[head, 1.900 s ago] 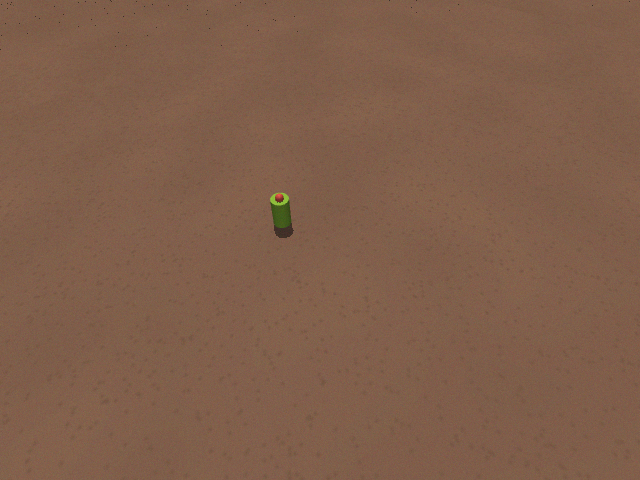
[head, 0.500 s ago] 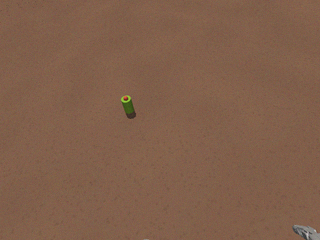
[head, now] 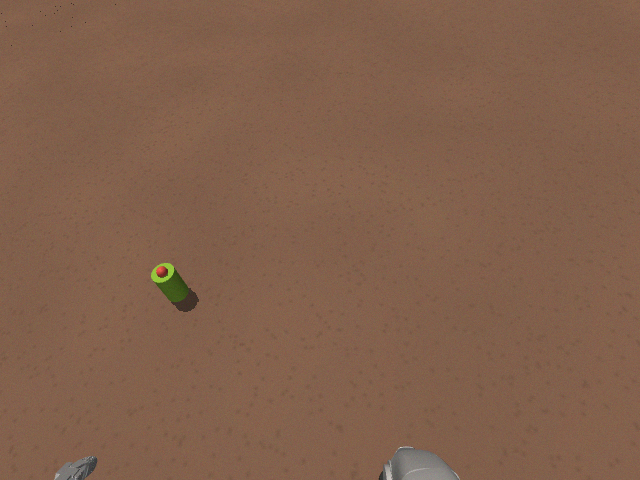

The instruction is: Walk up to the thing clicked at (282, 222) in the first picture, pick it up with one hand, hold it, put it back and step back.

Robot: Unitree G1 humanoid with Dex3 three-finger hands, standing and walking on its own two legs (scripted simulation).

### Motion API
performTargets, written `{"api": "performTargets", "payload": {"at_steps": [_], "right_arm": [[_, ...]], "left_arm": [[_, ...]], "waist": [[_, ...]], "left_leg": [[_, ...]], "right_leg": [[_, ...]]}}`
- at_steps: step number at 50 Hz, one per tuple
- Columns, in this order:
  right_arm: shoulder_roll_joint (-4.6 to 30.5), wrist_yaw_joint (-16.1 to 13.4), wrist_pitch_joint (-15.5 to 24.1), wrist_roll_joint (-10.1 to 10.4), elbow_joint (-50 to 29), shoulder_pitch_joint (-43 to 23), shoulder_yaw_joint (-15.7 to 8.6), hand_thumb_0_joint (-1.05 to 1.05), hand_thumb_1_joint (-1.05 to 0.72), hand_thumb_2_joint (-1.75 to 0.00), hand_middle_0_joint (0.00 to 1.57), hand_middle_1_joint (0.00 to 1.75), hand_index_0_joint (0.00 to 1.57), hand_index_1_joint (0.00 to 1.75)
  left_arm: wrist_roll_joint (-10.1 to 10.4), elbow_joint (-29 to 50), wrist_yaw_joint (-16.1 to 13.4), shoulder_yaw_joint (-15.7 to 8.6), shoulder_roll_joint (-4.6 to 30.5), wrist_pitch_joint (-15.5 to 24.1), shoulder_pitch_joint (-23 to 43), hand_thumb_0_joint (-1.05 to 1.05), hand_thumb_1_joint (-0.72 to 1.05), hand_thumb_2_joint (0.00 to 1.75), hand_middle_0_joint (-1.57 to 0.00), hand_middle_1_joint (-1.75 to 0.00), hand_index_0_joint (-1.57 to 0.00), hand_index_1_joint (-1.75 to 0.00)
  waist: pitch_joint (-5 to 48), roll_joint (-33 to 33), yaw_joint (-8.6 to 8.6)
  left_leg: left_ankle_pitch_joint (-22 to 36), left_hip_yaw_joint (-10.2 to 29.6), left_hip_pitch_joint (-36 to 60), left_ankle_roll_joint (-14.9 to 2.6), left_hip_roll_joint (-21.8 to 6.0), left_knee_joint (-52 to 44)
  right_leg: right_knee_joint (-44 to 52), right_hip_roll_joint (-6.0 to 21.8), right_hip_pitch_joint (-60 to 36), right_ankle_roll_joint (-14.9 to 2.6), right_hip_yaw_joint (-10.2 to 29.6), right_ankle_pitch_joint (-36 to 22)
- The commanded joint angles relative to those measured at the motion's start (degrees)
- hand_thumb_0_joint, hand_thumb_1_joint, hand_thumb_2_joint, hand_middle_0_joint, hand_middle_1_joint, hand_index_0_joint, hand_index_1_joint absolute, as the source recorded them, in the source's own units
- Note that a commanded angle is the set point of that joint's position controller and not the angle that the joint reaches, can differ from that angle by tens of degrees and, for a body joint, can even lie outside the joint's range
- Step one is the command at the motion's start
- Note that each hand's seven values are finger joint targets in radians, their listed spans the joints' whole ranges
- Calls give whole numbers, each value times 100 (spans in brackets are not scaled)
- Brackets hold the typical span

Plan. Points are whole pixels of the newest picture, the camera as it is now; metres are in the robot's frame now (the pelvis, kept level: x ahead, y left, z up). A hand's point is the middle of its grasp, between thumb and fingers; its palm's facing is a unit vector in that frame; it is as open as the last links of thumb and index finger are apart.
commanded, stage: walk up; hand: left
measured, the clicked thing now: (169, 281) +0.86 +0.51 -0.66
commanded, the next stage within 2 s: none
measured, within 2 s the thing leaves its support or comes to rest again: neither
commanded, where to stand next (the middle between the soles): +0.46 +0.69 m, yaw -55 degrees
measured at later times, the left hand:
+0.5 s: hand out of the picture +0.33 +0.55 -0.12, palm faces -0.26 -0.77 -0.58, open 7.4 cm
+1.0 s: hand out of the picture +0.47 +0.68 -0.11, palm faces -0.42 -0.67 -0.62, open 7.4 cm
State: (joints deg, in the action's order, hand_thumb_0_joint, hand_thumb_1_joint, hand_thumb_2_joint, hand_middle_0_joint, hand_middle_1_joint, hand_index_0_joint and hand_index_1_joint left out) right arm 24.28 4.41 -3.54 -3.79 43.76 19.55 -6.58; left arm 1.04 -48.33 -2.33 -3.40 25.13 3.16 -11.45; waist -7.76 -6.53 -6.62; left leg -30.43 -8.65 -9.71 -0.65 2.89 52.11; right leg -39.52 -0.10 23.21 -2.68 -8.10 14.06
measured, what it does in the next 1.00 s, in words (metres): steps to the left, turning right: left foot, then right foot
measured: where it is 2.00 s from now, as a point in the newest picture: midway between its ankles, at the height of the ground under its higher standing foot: (61, 439)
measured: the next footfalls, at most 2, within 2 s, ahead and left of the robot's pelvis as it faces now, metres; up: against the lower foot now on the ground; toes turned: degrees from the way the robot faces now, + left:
left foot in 0.32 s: +0.27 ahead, +0.33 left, +0.00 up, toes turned -9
right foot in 0.72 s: +0.25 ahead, +0.19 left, +0.00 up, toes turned -28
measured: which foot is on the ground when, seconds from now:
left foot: up 0.00-0.30, down 0.32-0.72, up 0.74-1.00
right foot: down 0.00-0.34, up 0.36-0.70, down 0.72-1.00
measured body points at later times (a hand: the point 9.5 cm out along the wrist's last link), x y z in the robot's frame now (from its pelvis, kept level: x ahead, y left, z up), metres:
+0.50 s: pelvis +0.15 +0.25 +0.00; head +0.19 +0.25 +0.45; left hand +0.34 +0.59 -0.09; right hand +0.13 -0.07 -0.10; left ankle +0.23 +0.34 -0.71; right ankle +0.14 +0.10 -0.63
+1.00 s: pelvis +0.28 +0.43 -0.02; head +0.30 +0.37 +0.42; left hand +0.49 +0.71 -0.07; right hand +0.26 +0.07 -0.13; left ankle +0.39 +0.60 -0.66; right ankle +0.21 +0.21 -0.71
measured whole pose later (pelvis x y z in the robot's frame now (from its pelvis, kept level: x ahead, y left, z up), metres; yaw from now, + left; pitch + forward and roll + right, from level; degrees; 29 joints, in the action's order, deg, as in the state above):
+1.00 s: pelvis +0.28 +0.43 -0.02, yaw -29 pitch +0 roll -1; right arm 28.4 5.5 -6.1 -3.7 34.9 8.9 -7.0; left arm -2.4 -42.7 -5.9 -3.0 24.5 3.7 -21.0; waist -6.5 -8.5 0.0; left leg -25.1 7.3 -34.4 0.3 -7.8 67.5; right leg -48.8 6.6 27.9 1.5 5.4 21.9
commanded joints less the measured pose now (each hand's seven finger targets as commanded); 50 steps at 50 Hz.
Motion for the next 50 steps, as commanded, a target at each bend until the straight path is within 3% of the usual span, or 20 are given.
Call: {"api": "performTargets", "payload": {"at_steps": [1,4,6,12,15,16,17,18,19,22,25,30,32,34,35,36,38,43,46,50], "right_arm": [[1624,-136,137,75,-1310,-650,-353,0,-90,-90,20,30,20,30],[1463,19,196,70,-1084,-767,-303,0,-90,-90,20,30,20,30],[1230,166,103,-13,-1011,-379,-248,0,-90,-90,20,30,20,30],[1126,326,-22,127,-974,-461,-330,0,-90,-90,20,30,20,30],[1315,200,-12,60,-615,799,-541,0,-90,-90,20,30,20,30],[1533,135,45,-11,-416,1358,-638,0,-90,-90,20,30,20,30],[1809,49,115,-8,-524,1074,-634,0,-90,-90,20,30,20,30],[2372,-1,169,174,-705,-55,-641,0,-90,-90,20,30,20,30],[2435,-49,173,89,-874,-708,-710,0,-90,-90,20,30,20,30],[1619,-68,197,-21,-957,-1294,-457,0,-90,-90,20,30,20,30],[1272,-40,247,-106,-877,-983,-306,0,-90,-90,20,30,20,30],[1134,-44,191,-148,-944,-304,-286,0,-90,-90,20,30,20,30],[1101,-51,109,-152,-1140,-529,-284,0,-90,-90,20,30,20,30],[1049,-29,48,-88,-1399,-1078,-236,0,-90,-90,20,30,20,30],[885,-29,56,-16,-1443,-997,-173,0,-90,-90,20,30,20,30],[639,-37,40,20,-1513,-798,-109,0,-90,-90,20,30,20,30],[1338,-178,-136,-47,-1459,-384,-363,0,-90,-90,20,30,20,30],[1309,-23,-133,7,-1167,-500,-380,0,-90,-90,20,30,20,30],[1109,75,-167,13,-1261,-710,-341,0,-90,-90,20,30,20,30],[1152,80,-129,23,-1465,-971,-412,0,-90,-90,20,30,20,30]], "left_arm": [[-37,354,-594,-723,2269,41,-1200,0,90,90,-20,-30,-20,-30],[27,604,-588,-464,1796,207,-459,0,90,90,-20,-30,-20,-30],[-97,535,-474,-472,1764,309,-17,0,90,90,-20,-30,-20,-30],[-305,499,-409,-590,2140,353,-110,0,90,90,-20,-30,-20,-30],[-364,594,-450,-504,1934,245,398,0,90,90,-20,-30,-20,-30],[-391,604,-487,-350,1418,213,216,0,90,90,-20,-30,-20,-30],[-325,590,-504,-184,785,135,-219,0,90,90,-20,-30,-20,-30],[-237,559,-580,-226,1080,86,-622,0,90,90,-20,-30,-20,-30],[-278,399,-615,-231,1242,71,-825,0,90,90,-20,-30,-20,-30],[-51,-134,-408,-537,1807,-17,-1119,0,90,90,-20,-30,-20,-30],[-102,-318,-364,-509,1531,-57,-1409,0,90,90,-20,-30,-20,-30],[-111,22,-405,-437,1277,-5,-1128,0,90,90,-20,-30,-20,-30],[-98,-15,-443,-439,1206,6,-1566,0,90,90,-20,-30,-20,-30],[-102,-176,-492,-568,1263,40,-2461,0,90,90,-20,-30,-20,-30],[-147,-155,-552,-702,1551,44,-2750,0,90,90,-20,-30,-20,-30],[-243,35,-614,-832,1977,52,-2771,0,90,90,-20,-30,-20,-30],[-179,647,-700,-815,2086,78,-1598,0,90,90,-20,-30,-20,-30],[-195,863,-642,-671,1776,167,-926,0,90,90,-20,-30,-20,-30],[-339,805,-543,-752,2039,163,-1174,0,90,90,-20,-30,-20,-30],[-418,881,-526,-839,2341,181,-1248,0,90,90,-20,-30,-20,-30]], "waist": [[1452,993,998],[572,-54,401],[200,518,38],[633,1860,124],[1205,1503,-719],[1243,291,-1033],[873,-1594,-724],[726,-1974,-76],[512,-1758,224],[338,-1008,451],[704,-734,431],[953,-492,88],[1008,-336,300],[1201,298,980],[1309,1013,1233],[1190,2306,1183],[1054,1382,685],[529,861,328],[547,1438,518],[779,1957,662]], "left_leg": [[-523,2518,-4291,771,-670,4108],[737,2162,-3033,292,-985,2337],[1152,1610,-2070,65,-826,1427],[1831,1051,-1064,105,-1000,-228],[1454,745,814,-28,-701,-714],[879,1252,1270,-108,-831,-1342],[-14,3064,446,-15,-1987,-2927],[-759,4743,-109,-352,-2393,-4132],[-2493,5091,-1016,-967,-2741,-4465],[-1238,2494,-1459,-797,-1811,-3351],[-146,1951,-914,-930,-1537,-2961],[1917,1739,-103,-1129,-1913,-2637],[2927,1410,-394,-957,-1885,-2153],[3965,587,-1493,-394,-1483,-815],[3336,321,-2319,-28,-1094,386],[-166,572,-4129,333,-438,1497],[-520,2074,-4073,644,-912,3206],[794,1605,-2769,135,-851,2641],[782,1261,-2687,88,-902,1777],[-17,1044,-2349,16,-889,685]], "right_leg": [[2529,3576,-3179,-2210,5881,2489],[2117,1863,-1105,-977,2959,925],[1776,1019,292,-639,1702,-239],[1478,808,658,-491,1269,259],[-147,744,1584,-203,1189,-15],[-1915,294,2180,-81,875,392],[-3455,-448,2605,-26,518,2462],[-4116,-342,2701,-208,1044,2334],[-4377,152,2431,-336,1225,1917],[-3460,374,1803,-34,963,989],[-2653,311,1420,45,556,1009],[-1303,318,1103,77,362,1058],[-728,316,437,4,324,793],[627,209,-1454,-158,227,-457],[1042,464,-2317,-347,853,-597],[1220,1892,-3117,-968,3356,-897],[1511,3207,-1840,-2086,5082,-618],[1021,1529,233,-1035,2459,-152],[706,1120,192,-888,2058,65],[353,1268,99,-991,2369,-548]]}}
